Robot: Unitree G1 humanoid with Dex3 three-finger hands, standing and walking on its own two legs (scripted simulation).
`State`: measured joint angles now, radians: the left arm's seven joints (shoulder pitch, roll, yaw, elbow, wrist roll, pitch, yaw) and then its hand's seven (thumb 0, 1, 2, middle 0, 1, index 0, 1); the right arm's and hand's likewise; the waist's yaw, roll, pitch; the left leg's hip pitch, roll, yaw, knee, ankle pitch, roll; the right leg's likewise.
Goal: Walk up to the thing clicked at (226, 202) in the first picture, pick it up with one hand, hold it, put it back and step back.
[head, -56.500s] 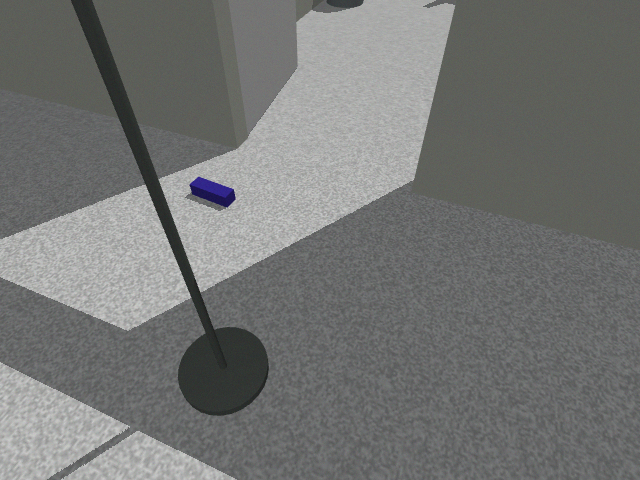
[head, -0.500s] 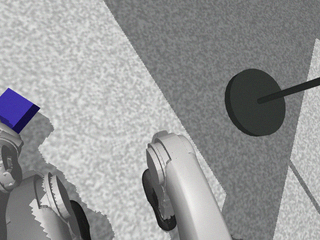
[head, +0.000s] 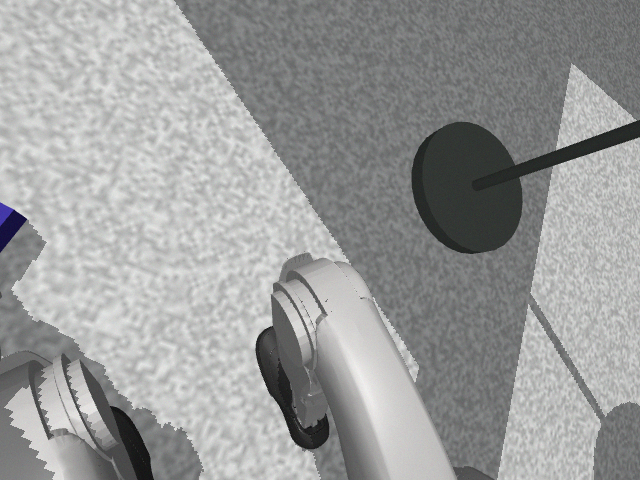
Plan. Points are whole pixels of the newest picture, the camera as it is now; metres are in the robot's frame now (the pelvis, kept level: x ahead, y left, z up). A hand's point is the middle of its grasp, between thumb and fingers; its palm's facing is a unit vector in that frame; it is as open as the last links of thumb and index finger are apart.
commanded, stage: rest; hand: left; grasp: from above
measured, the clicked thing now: out of the picture +0.42 +0.30 -0.28
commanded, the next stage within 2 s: open in 0.10 s
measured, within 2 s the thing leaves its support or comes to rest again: neither
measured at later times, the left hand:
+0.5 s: hand out of the picture +0.42 +0.29 -0.25, palm faces -0.27 -0.37 -0.89, open 10.7 cm
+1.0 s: hand out of the picture +0.42 +0.29 -0.25, palm faces -0.29 -0.34 -0.89, open 13.4 cm
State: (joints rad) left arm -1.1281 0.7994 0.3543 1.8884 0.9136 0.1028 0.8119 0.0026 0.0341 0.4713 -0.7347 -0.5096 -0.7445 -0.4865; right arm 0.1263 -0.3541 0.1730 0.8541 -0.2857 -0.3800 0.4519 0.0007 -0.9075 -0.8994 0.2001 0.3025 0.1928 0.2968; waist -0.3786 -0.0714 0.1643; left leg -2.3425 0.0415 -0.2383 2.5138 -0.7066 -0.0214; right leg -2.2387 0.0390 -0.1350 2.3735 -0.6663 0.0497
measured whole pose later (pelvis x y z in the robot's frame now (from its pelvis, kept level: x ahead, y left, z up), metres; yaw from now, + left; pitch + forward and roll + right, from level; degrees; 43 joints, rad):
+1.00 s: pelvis -0.01 +0.00 +0.01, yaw -1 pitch +27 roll -14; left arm -1.13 0.84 0.24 1.85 0.84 0.14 0.79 0.00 -0.45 1.00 -0.19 -0.98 -0.17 -0.99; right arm 0.13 -0.36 0.24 0.81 -0.25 -0.43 0.45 0.00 -0.90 -0.90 0.20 0.30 0.19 0.30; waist -0.39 -0.10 0.20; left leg -2.31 0.04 -0.27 2.50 -0.70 -0.02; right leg -2.19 0.04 -0.17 2.33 -0.65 0.06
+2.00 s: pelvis -0.01 +0.00 +0.04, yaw +4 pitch +32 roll -7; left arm -0.76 0.57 0.00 1.22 0.96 0.08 0.32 0.00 -0.51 1.01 -0.10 -0.98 -0.08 -0.99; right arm 0.15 -0.31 0.02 0.80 -0.09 -0.19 0.34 0.00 -0.91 -0.90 0.20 0.30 0.19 0.30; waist -0.18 0.04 -0.09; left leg -2.24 0.05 -0.13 2.36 -0.69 0.00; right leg -2.17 0.02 -0.06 2.27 -0.67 0.04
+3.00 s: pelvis +0.01 -0.01 +0.15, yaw +9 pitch +34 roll -4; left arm -0.36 0.34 -0.01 0.65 0.52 0.09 0.16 0.00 0.77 1.00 -0.25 -0.42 -0.23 -0.43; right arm 0.13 -0.26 -0.04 0.66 0.00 -0.03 0.08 0.01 -0.90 -0.90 0.21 0.30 0.20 0.30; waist -0.08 0.05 -0.21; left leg -1.93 0.05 -0.08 2.00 -0.66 -0.02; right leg -1.88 0.00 -0.04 1.96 -0.67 0.02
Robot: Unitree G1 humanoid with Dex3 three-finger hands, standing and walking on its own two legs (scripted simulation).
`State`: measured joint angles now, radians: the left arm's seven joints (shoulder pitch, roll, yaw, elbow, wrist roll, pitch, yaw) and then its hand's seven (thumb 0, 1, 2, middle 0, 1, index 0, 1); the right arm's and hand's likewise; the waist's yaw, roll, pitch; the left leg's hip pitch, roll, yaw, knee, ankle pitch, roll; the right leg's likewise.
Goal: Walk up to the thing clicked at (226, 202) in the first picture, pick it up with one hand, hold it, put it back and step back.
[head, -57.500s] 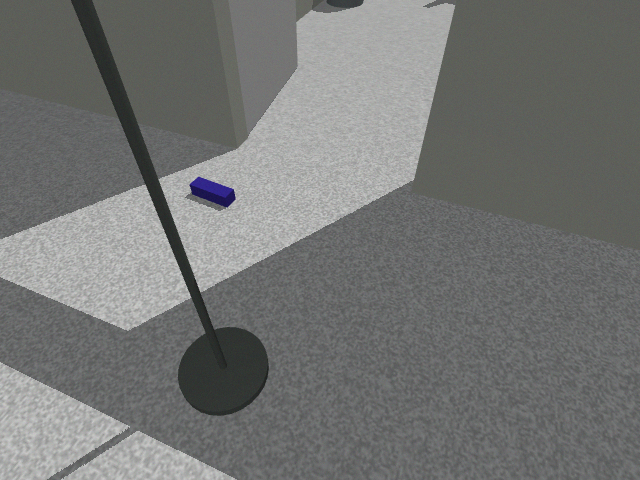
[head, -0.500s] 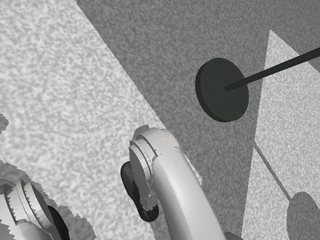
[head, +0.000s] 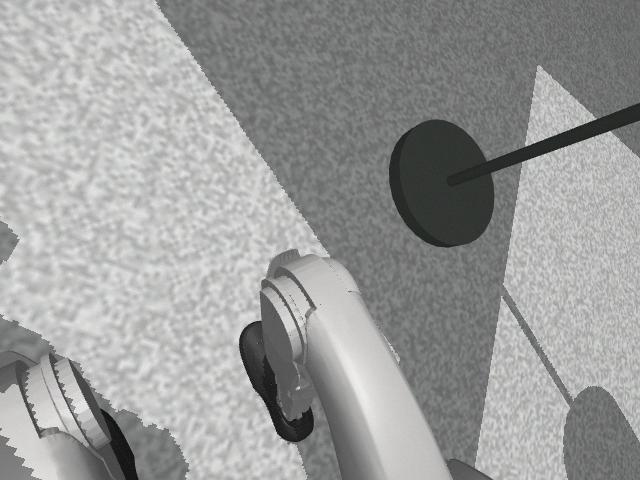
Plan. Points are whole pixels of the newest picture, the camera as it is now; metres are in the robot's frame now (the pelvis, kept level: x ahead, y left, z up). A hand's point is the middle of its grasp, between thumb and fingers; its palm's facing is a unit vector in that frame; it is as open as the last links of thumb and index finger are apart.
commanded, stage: open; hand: left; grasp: from above
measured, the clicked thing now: out of the picture +0.42 +0.30 -0.29
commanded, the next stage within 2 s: withdraw in 0.36 s
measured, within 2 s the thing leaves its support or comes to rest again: neither
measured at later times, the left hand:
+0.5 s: hand out of the picture +0.42 +0.30 -0.25, palm faces -0.29 -0.35 -0.89, open 13.5 cm
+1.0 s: hand out of the picture +0.39 +0.33 -0.12, palm faces -0.41 -0.22 -0.88, open 14.1 cm
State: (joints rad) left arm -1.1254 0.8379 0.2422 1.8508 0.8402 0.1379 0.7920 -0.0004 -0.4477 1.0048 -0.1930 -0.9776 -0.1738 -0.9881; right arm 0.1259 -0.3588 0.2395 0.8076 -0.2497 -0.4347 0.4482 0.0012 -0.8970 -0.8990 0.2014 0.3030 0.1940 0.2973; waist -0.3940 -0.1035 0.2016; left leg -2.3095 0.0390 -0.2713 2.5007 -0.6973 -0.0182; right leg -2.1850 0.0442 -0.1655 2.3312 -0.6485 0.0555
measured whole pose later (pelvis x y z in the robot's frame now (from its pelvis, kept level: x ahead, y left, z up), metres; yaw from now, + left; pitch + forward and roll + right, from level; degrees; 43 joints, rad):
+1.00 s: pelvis +0.00 +0.00 +0.03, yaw +6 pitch +32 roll -7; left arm -0.76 0.57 0.00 1.22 0.96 0.08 0.32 0.00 -0.51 1.01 -0.10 -0.98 -0.08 -0.99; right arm 0.15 -0.31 0.02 0.80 -0.09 -0.19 0.34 0.00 -0.91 -0.90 0.20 0.30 0.19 0.30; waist -0.18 0.04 -0.09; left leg -2.24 0.05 -0.13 2.36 -0.69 0.00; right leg -2.17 0.02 -0.06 2.27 -0.67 0.04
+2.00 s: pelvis +0.01 -0.01 +0.14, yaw +10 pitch +34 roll -4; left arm -0.36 0.34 -0.01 0.65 0.52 0.09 0.16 0.00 0.77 1.00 -0.25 -0.42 -0.23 -0.43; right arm 0.13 -0.26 -0.04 0.66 0.00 -0.03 0.08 0.01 -0.90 -0.90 0.21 0.30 0.20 0.30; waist -0.08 0.05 -0.21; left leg -1.93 0.05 -0.08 2.00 -0.66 -0.02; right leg -1.88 0.00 -0.04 1.96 -0.67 0.02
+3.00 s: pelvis +0.09 +0.01 +0.40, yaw +15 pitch +10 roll -3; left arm 0.50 0.22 0.04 -0.13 -0.07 0.46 0.02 0.01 0.90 0.90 -0.20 -0.29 -0.20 -0.30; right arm 0.29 -0.23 0.03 0.51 0.01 -0.21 -0.18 0.01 -0.90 -0.90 0.21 0.30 0.20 0.30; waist -0.04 0.04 -0.17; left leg -0.70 0.03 -0.05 1.01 -0.49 -0.01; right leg -0.64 -0.02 -0.06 0.94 -0.48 0.02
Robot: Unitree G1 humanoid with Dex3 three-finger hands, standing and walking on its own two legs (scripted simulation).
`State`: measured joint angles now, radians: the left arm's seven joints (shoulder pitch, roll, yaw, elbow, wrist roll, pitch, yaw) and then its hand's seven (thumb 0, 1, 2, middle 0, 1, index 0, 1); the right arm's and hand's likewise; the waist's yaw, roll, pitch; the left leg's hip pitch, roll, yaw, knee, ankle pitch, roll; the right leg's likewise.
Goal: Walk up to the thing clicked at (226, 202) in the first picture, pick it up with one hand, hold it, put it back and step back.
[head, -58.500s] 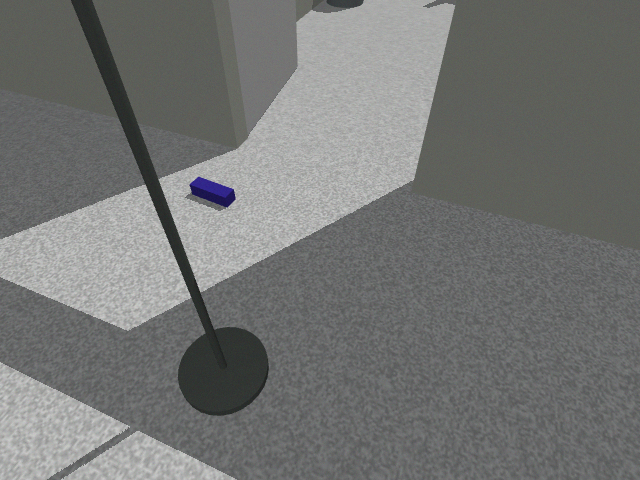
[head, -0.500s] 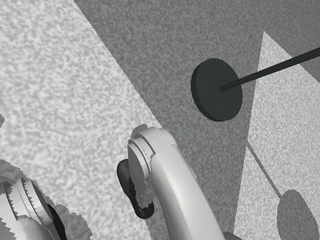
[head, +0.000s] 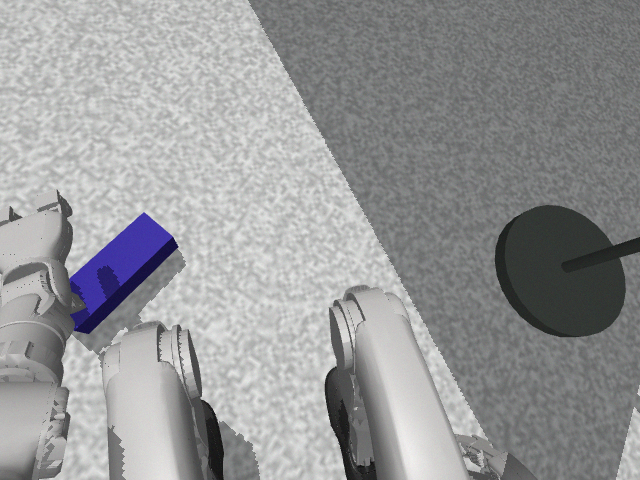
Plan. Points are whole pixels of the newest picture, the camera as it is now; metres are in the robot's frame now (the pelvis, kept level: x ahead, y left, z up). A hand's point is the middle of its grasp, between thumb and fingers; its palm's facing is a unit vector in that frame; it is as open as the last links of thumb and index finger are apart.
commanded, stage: withdraw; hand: left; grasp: from above
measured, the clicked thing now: (116, 272) +0.45 +0.26 -0.32
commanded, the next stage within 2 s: home in 0.30 s
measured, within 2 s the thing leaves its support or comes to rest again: neither
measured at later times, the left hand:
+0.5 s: hand (113, 264) +0.43 +0.23 -0.20, palm faces -0.46 -0.08 -0.89, open 12.7 cm
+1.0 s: hand (76, 298) +0.35 +0.22 -0.02, palm faces -0.25 -0.68 -0.69, open 7.6 cm
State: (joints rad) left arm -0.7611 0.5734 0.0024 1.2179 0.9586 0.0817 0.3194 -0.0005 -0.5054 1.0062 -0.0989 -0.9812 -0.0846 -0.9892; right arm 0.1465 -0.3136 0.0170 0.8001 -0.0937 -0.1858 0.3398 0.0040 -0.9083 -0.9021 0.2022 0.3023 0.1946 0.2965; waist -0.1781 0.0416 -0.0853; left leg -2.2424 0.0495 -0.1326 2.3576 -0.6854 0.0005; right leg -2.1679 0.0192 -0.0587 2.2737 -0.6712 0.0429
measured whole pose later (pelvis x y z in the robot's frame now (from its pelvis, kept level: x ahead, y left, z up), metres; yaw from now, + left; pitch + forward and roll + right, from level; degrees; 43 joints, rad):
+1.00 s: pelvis +0.01 -0.01 +0.11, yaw +4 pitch +34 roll -4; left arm -0.36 0.34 -0.01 0.65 0.52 0.09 0.16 0.00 0.77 1.00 -0.25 -0.42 -0.23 -0.43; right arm 0.13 -0.26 -0.04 0.66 0.00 -0.03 0.08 0.01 -0.90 -0.90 0.21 0.30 0.20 0.30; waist -0.08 0.05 -0.21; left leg -1.93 0.05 -0.08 2.00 -0.66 -0.02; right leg -1.88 0.00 -0.04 1.96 -0.67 0.02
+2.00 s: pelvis +0.09 +0.01 +0.37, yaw +9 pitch +10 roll -3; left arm 0.50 0.22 0.04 -0.13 -0.07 0.46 0.02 0.01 0.90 0.90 -0.20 -0.29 -0.20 -0.30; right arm 0.29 -0.23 0.03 0.51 0.01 -0.21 -0.18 0.01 -0.90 -0.90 0.21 0.30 0.20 0.30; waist -0.04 0.04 -0.17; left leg -0.70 0.03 -0.05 1.01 -0.49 -0.01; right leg -0.64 -0.02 -0.06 0.94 -0.48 0.02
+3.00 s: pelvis +0.08 +0.01 +0.36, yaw +9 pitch +10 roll -3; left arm 0.50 0.23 0.03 -0.13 -0.06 0.45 0.02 0.01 0.90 0.89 -0.20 -0.30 -0.20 -0.30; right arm 0.29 -0.22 0.04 0.54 0.00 -0.24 -0.18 0.01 -0.90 -0.90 0.21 0.30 0.20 0.30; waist -0.04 0.04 -0.15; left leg -0.71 0.04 -0.04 1.02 -0.48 0.00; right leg -0.64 -0.02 -0.05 0.95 -0.47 0.03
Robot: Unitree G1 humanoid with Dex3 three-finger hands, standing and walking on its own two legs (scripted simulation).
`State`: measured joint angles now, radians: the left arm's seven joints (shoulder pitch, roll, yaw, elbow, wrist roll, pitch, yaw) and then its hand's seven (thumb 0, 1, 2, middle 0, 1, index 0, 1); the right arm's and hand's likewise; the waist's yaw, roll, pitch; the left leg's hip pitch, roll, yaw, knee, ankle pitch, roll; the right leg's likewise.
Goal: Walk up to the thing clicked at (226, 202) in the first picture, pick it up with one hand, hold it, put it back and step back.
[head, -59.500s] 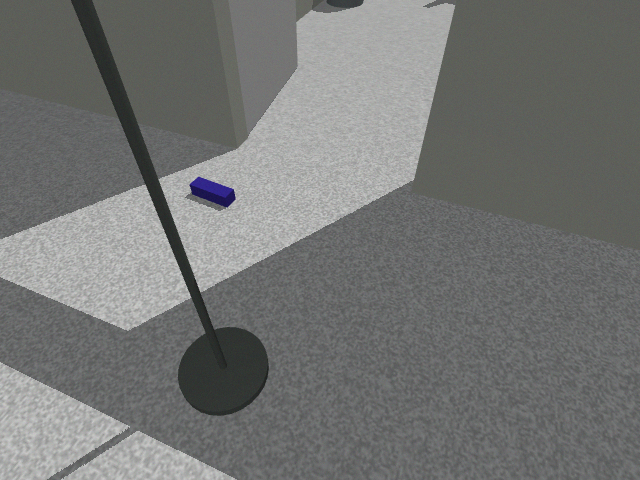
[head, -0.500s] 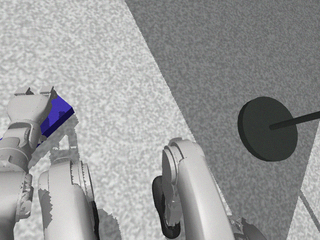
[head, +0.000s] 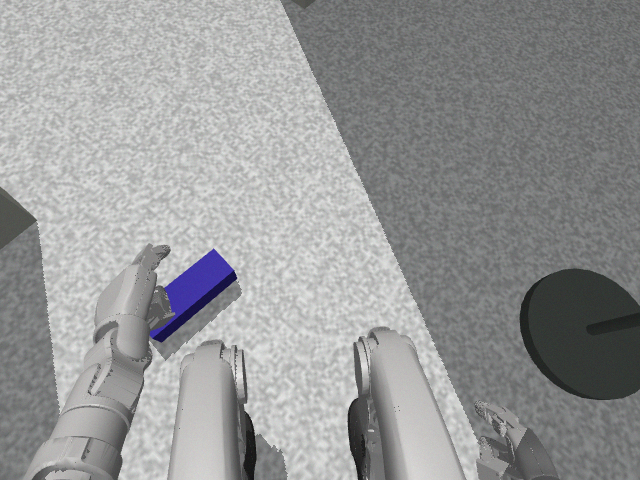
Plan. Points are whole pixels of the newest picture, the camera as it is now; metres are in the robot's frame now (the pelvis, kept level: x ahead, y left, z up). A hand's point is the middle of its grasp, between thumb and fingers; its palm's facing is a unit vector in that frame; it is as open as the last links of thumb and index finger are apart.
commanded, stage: home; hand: left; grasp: from above
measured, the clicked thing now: (188, 294) +0.46 +0.24 -0.43
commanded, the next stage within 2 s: none
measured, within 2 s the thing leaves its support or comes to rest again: neither
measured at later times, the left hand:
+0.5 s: hand (81, 371) +0.26 +0.19 +0.09, palm faces +0.08 -0.97 -0.23, open 7.4 cm
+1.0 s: hand out of the picture +0.23 +0.20 +0.21, palm faces +0.14 -0.97 -0.19, open 7.4 cm
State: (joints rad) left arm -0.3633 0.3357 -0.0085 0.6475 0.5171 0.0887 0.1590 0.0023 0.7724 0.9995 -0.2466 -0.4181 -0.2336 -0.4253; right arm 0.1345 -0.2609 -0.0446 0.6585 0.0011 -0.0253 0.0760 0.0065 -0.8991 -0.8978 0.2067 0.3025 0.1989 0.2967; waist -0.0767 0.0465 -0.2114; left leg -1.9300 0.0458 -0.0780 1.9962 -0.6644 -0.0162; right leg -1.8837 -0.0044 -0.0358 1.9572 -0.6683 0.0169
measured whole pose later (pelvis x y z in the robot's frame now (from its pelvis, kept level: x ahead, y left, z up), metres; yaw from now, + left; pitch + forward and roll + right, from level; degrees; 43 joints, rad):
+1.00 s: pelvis +0.08 +0.01 +0.26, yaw +5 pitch +10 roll -3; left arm 0.50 0.22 0.04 -0.13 -0.07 0.46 0.02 0.01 0.90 0.90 -0.20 -0.29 -0.20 -0.30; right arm 0.29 -0.23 0.03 0.51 0.01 -0.21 -0.18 0.01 -0.90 -0.90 0.21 0.30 0.20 0.30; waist -0.04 0.04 -0.17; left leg -0.70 0.03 -0.05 1.01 -0.49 -0.01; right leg -0.64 -0.02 -0.06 0.94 -0.48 0.02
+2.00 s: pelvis +0.07 +0.01 +0.25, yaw +5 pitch +10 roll -3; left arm 0.50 0.23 0.03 -0.13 -0.06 0.45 0.02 0.01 0.90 0.89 -0.20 -0.30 -0.20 -0.30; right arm 0.29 -0.22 0.04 0.54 0.00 -0.24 -0.18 0.01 -0.90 -0.90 0.21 0.30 0.20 0.30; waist -0.04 0.04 -0.15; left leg -0.71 0.04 -0.04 1.02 -0.48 0.00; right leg -0.64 -0.02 -0.05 0.95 -0.47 0.03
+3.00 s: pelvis +0.07 +0.01 +0.26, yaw +4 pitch +5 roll -1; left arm 0.33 0.26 0.00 0.20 0.02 0.22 0.03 0.01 0.90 0.90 -0.21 -0.30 -0.20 -0.30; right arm 0.21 -0.24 0.02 0.68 -0.08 -0.13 -0.09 0.01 -0.90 -0.90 0.21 0.30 0.20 0.30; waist 0.01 0.01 -0.04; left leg -0.59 0.03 -0.02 0.96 -0.46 0.00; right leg -0.54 -0.03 -0.03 0.92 -0.46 0.02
